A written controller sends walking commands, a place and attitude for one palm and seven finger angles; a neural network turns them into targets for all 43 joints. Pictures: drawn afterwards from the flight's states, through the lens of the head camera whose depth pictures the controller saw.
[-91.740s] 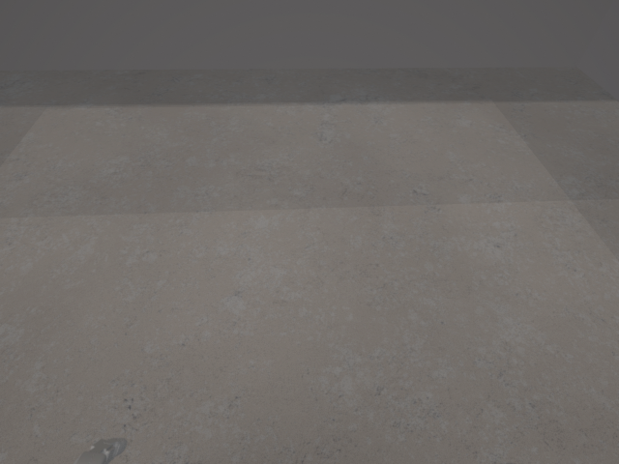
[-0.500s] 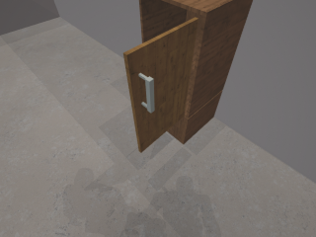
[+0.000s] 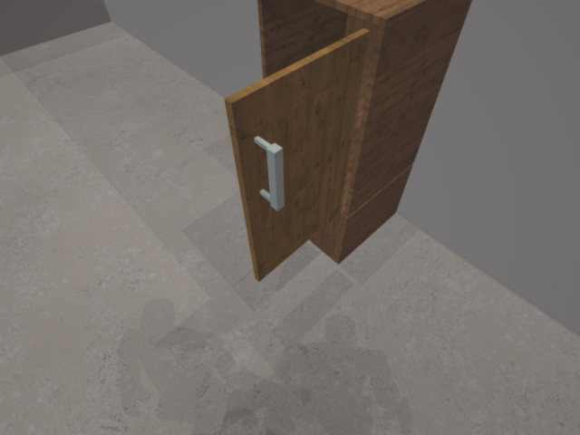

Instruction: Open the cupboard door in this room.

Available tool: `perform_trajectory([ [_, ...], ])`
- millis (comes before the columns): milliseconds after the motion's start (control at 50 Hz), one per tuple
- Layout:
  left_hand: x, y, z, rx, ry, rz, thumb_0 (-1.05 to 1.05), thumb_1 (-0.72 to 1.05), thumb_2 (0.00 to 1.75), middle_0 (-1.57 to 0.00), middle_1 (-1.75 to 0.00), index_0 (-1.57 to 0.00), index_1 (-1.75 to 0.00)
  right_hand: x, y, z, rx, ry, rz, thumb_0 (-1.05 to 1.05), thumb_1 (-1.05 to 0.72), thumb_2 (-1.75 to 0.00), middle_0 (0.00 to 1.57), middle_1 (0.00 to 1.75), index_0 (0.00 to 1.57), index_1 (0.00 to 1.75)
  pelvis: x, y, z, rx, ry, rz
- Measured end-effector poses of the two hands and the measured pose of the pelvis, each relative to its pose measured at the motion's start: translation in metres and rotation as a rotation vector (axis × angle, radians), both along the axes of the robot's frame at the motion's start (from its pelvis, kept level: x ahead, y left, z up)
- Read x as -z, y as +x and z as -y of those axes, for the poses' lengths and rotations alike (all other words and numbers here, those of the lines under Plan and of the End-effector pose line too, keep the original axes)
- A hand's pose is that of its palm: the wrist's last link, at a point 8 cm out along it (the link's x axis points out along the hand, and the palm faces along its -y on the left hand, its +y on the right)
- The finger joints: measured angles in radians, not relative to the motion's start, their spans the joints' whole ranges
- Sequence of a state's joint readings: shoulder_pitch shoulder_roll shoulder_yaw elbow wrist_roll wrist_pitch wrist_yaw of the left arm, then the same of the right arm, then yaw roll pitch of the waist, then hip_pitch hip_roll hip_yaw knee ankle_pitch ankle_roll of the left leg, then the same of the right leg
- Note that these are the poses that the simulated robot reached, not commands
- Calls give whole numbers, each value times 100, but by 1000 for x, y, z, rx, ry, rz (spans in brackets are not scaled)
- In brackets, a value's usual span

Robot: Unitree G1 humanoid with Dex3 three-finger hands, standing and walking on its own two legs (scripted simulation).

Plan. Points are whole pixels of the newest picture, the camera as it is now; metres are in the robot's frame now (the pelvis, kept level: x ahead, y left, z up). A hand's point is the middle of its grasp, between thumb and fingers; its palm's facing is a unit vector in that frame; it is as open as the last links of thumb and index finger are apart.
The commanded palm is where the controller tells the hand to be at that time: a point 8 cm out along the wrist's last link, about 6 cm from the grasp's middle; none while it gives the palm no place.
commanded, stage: look to check the result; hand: left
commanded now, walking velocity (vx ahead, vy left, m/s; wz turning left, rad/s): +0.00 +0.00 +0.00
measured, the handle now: (269, 174) +0.58 +0.08 -0.02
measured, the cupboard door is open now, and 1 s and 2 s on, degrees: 91 91 91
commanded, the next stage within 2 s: stand and wait in 0.18 s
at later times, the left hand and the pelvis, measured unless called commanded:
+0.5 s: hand out of the picture +0.08 +0.22 -0.16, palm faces -0.01 -0.96 -0.29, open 7.4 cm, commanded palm none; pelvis +0.01 +0.00 +0.00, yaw +0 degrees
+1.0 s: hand out of the picture +0.07 +0.22 -0.16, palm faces -0.01 -0.96 -0.28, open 7.4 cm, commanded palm none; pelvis +0.01 +0.00 +0.00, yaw -1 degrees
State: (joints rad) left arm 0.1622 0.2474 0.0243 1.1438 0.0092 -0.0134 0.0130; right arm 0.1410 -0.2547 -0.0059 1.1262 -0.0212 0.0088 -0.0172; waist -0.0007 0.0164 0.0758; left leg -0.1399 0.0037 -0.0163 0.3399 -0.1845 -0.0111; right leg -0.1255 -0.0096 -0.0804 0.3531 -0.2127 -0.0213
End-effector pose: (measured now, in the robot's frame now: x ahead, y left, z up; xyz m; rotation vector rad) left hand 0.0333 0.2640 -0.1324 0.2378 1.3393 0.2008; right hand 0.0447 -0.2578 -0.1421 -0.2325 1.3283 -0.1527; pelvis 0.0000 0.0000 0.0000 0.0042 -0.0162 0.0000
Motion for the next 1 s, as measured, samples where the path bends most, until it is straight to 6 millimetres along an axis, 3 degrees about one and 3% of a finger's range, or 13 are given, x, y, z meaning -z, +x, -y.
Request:
perform_trajectory([
  [200, -3, 23, 0, 20, 6, 50, 1, 91, 90, -20, -29, -20, -30, -3, 15, 7, -8, -10, 31, 0, -91, -90, 20, 30, 20, 30, -1, 6, 2, 2, 1, 1],
  [400, -4, 37, 3, 36, 4, 69, 1, 90, 90, -20, -29, -20, -30, -4, 14, 11, 0, -15, 22, 0, -91, -90, 20, 30, 20, 30, -1, 10, 4, 5, 1, 0],
  [1000, -2, 28, 1, 33, 0, 34, 1, 90, 90, -20, -29, -20, -30, -4, 6, 7, 10, -12, 0, 0, -91, -90, 20, 30, 20, 30, -2, 12, 2, 12, 1, 1],
])
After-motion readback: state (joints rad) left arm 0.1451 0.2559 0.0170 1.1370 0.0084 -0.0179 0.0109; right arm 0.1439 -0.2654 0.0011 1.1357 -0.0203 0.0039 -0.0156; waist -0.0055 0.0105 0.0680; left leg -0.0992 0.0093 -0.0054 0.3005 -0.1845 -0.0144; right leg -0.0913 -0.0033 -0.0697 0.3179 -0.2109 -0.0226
